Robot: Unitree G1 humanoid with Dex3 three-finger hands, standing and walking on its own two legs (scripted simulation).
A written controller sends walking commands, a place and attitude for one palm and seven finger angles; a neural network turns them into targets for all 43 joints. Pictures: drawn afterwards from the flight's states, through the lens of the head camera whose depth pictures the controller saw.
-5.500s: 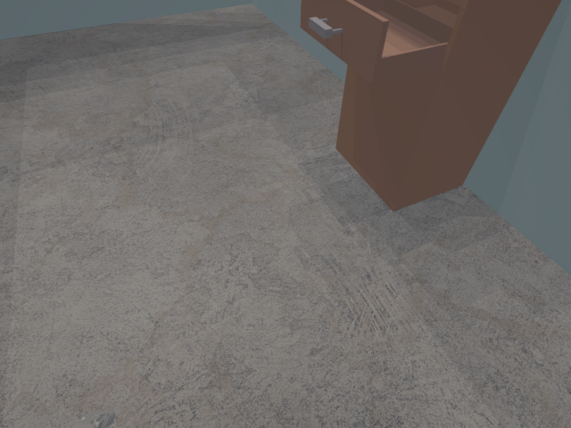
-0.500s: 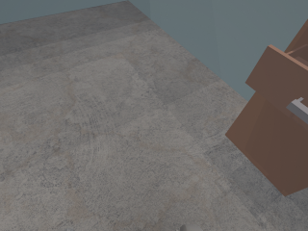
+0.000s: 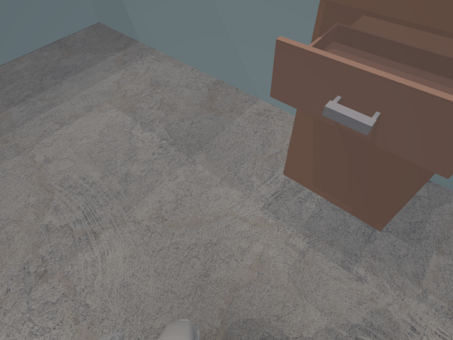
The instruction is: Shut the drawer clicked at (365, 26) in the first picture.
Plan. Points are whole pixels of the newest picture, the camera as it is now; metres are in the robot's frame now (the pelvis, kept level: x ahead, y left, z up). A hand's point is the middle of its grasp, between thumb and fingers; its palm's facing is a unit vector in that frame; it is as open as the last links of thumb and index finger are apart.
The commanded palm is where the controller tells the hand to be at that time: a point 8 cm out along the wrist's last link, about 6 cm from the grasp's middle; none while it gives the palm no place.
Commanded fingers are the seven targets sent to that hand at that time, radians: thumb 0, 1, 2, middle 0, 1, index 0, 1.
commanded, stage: turn to face it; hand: left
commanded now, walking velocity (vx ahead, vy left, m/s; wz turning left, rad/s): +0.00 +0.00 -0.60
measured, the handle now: (352, 112) +0.61 -0.26 +0.03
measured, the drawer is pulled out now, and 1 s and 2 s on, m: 0.28 0.28 0.28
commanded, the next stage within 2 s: take the last steps up to it in 1.04 s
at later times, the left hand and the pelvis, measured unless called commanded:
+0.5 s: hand out of the picture +0.12 +0.22 -0.16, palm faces -0.27 -0.93 -0.24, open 7.4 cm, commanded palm none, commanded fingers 0.00 0.90 0.90 -0.20 -0.30 -0.20 -0.30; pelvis -0.02 +0.03 +0.00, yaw -19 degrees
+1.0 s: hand out of the picture +0.14 +0.12 -0.16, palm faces -0.48 -0.84 -0.23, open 7.4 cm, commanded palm none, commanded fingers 0.00 0.90 0.90 -0.20 -0.30 -0.20 -0.30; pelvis -0.03 +0.00 +0.00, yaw -32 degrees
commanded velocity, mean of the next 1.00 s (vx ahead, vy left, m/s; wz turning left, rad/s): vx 0.00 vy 0.00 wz -0.47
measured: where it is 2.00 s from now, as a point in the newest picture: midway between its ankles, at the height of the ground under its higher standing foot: outside the picture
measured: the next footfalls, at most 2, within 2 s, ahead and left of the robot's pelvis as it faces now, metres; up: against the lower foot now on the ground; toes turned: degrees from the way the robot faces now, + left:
left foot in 0.18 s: +0.05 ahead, +0.14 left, +0.00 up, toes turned -4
right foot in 0.60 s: -0.04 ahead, -0.11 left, +0.00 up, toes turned -28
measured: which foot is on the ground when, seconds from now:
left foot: up 0.00-0.16, down 0.18-0.60, up 0.62-1.00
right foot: down 0.00-0.18, up 0.20-0.58, down 0.60-1.00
